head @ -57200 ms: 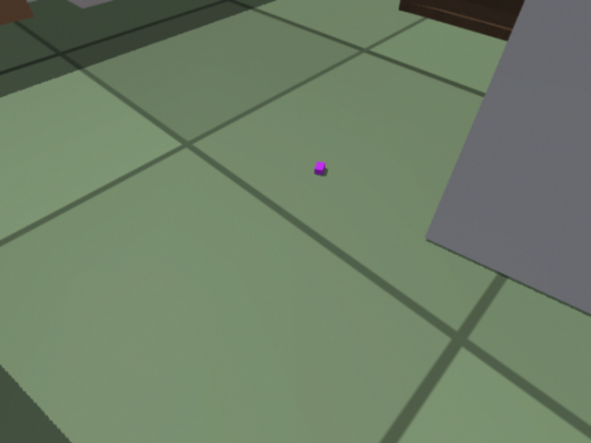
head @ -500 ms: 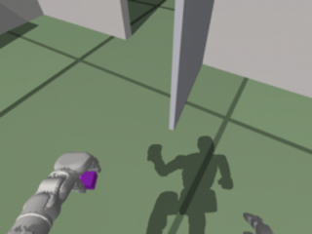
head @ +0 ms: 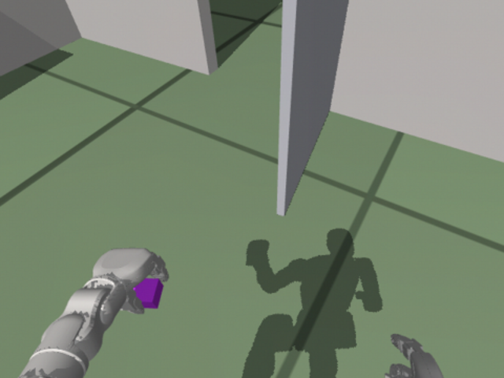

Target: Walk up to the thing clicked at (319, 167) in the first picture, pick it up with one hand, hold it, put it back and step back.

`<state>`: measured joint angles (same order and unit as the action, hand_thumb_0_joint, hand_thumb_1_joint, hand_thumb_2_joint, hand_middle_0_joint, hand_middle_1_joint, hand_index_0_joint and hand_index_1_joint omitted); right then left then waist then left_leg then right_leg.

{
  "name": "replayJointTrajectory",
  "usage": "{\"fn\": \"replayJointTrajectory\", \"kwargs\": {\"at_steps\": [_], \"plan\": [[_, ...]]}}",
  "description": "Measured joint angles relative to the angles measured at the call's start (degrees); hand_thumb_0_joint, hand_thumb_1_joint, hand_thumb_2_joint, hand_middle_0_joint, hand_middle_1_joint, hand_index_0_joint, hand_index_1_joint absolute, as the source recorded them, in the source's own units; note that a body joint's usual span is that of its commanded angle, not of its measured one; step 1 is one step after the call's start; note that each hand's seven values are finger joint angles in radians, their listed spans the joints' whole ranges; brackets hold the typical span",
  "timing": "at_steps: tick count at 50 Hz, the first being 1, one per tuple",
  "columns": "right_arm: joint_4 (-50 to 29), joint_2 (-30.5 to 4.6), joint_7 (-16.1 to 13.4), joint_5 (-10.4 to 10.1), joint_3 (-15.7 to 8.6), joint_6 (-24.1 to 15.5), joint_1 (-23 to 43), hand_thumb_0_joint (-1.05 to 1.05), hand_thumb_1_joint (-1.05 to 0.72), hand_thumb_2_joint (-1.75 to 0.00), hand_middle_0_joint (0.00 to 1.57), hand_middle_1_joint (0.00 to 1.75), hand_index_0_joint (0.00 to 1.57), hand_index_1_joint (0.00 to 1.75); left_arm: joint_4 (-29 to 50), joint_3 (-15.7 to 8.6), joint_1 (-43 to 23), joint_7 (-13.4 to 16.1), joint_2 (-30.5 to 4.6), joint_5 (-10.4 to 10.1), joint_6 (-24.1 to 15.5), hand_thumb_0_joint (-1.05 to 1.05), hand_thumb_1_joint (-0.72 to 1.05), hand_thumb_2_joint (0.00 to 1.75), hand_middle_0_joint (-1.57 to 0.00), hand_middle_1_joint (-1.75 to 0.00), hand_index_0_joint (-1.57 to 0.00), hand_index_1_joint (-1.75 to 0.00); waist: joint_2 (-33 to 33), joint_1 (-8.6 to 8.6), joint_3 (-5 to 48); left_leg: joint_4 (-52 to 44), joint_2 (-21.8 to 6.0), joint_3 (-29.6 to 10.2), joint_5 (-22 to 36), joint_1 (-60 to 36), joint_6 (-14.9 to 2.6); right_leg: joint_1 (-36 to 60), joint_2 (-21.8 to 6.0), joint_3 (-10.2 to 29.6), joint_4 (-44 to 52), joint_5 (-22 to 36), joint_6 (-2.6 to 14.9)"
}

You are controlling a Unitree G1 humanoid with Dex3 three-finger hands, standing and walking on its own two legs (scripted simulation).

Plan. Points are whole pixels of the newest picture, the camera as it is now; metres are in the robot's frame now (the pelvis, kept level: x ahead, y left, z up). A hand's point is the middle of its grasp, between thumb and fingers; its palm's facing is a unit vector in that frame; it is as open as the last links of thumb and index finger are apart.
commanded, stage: hold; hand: left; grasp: from above
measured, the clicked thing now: (141, 292) +0.30 +0.22 -0.07
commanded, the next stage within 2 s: crouch in 0.90 s
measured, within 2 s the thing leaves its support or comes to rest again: neither
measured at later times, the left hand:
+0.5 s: hand (129, 291) +0.28 +0.21 -0.02, palm faces -0.46 -0.02 -0.89, open 7.1 cm
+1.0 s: hand (130, 285) +0.30 +0.22 -0.02, palm faces -0.47 -0.01 -0.88, open 7.1 cm
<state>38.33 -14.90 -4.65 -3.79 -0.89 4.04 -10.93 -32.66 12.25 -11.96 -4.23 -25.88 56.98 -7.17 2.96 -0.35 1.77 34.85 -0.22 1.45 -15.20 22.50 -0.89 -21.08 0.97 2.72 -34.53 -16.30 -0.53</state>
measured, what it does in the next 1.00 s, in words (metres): stands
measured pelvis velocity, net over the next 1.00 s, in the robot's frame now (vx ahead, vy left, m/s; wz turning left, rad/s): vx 0.01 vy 0.00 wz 0.00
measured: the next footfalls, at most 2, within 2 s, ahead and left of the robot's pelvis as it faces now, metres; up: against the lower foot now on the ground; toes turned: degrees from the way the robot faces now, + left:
none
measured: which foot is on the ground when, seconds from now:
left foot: down 0.00-1.00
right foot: down 0.00-1.00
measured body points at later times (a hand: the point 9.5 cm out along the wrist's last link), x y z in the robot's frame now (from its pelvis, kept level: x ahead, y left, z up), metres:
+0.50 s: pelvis +0.00 +0.00 +0.01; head +0.01 -0.02 +0.46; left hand +0.30 +0.21 +0.03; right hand +0.15 -0.25 -0.10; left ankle +0.03 +0.11 -0.73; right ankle +0.02 -0.13 -0.73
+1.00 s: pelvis +0.01 +0.00 +0.01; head +0.03 -0.02 +0.46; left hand +0.32 +0.22 +0.03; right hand +0.16 -0.25 -0.10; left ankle +0.03 +0.11 -0.73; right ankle +0.02 -0.13 -0.73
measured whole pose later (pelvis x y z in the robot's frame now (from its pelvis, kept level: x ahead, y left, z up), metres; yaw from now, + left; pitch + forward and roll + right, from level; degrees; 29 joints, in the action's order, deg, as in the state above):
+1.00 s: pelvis +0.01 +0.00 +0.01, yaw +0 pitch +1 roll +0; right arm 38.5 -14.4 -5.6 -4.3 -0.5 5.8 -9.8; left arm -32.9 12.2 -12.8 -4.8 -26.2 56.7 -7.8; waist 2.6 0.0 0.0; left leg 28.8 0.1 1.6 -13.1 17.2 -1.0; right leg -15.9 0.6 2.9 -28.6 -14.2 -0.6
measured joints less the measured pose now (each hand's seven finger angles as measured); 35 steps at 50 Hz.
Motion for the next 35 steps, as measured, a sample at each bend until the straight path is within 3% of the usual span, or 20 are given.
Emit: {"fn": "replayJointTrajectory", "kwargs": {"at_steps": [26,35], "plan": [[0.0,0.3,-0.9,-0.3,0.8,0.4,1.5,0.01,-0.9,-0.9,0.2,0.3,0.2,0.3,2.4,-0.5,0.9,-1.3,-0.4,-1.2,-0.5,-0.01,0.44,0.08,-0.97,-0.13,-1.01,-0.1,0.2,0.54,-1.5,-4.7,0.2,0.1,2.2,-4.5,0.01,4.3,-0.2,0.2,4.3,2.1,0.02],[0.1,0.4,-1.1,-0.3,0.8,0.7,1.6,0.01,-0.9,-0.9,0.2,0.3,0.2,0.3,1.8,0.3,0.5,-1.6,-0.6,-0.7,-0.7,-0.01,0.44,0.08,-0.97,-0.13,-1.01,-0.1,0.0,0.72,-1.8,-5.4,0.3,0.0,2.3,-5.0,0.0,4.9,-0.3,0.0,5.1,2.1,0.0]]}}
